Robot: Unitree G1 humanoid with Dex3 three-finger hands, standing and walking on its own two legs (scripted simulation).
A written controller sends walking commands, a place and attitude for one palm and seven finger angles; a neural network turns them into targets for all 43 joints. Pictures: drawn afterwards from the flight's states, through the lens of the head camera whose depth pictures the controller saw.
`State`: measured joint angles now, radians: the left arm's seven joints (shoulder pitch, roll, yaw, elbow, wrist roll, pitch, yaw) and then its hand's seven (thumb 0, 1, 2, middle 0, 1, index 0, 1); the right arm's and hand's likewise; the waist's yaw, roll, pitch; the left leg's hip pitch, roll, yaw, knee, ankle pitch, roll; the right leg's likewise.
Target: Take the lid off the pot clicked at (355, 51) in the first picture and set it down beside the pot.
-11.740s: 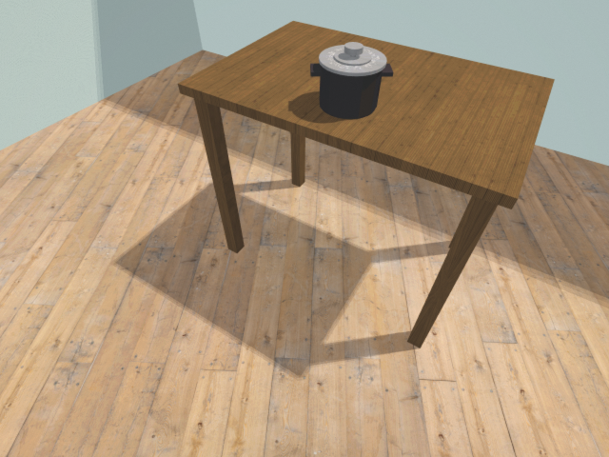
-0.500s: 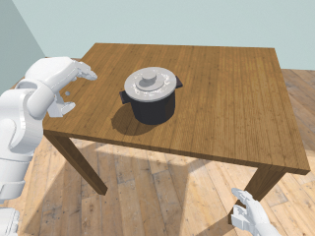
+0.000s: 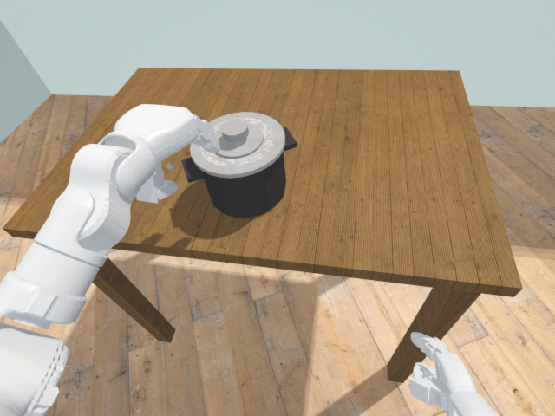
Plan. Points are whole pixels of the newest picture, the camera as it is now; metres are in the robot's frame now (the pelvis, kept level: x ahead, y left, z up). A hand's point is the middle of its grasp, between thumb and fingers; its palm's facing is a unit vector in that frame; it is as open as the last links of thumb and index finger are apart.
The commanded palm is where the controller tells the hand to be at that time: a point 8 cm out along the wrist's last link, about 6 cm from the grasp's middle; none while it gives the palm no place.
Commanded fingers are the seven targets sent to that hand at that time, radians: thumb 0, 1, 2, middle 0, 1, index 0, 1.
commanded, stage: move the open hand above the knob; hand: left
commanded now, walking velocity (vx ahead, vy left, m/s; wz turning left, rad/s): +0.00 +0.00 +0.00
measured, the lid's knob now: (235, 130) +0.53 +0.10 +0.13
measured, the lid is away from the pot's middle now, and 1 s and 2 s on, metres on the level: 0.00 0.00 0.00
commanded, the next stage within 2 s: lower the open fingers around the knob in 1.68 s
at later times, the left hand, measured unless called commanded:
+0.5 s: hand (196, 119) +0.47 +0.14 +0.19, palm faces -0.20 -0.02 -0.98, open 10.0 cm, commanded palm +0.45 +0.13 +0.26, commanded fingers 0.00 -0.31 1.49 -0.85 -0.08 -0.85 -0.08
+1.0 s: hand (231, 93) +0.50 +0.09 +0.21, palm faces -0.21 -0.06 -0.98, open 10.0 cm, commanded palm +0.48 +0.11 +0.26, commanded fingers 0.00 -0.31 1.49 -0.85 -0.08 -0.85 -0.08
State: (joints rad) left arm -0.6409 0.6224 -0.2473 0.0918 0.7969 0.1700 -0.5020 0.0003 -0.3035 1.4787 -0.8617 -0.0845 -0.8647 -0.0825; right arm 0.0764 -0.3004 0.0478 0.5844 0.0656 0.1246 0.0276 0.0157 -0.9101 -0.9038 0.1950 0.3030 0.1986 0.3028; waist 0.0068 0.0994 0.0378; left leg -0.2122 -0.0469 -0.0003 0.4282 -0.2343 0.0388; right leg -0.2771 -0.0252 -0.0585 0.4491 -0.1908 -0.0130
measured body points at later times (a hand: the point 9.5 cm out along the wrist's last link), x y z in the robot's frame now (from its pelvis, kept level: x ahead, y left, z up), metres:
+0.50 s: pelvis +0.01 +0.01 +0.00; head +0.04 -0.04 +0.45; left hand +0.47 +0.14 +0.25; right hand +0.15 -0.24 -0.13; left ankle -0.01 +0.10 -0.74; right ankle +0.03 -0.11 -0.74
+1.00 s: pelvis +0.02 +0.01 +0.00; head +0.06 -0.02 +0.45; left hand +0.51 +0.09 +0.26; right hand +0.13 -0.24 -0.13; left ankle -0.01 +0.10 -0.74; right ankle +0.03 -0.11 -0.74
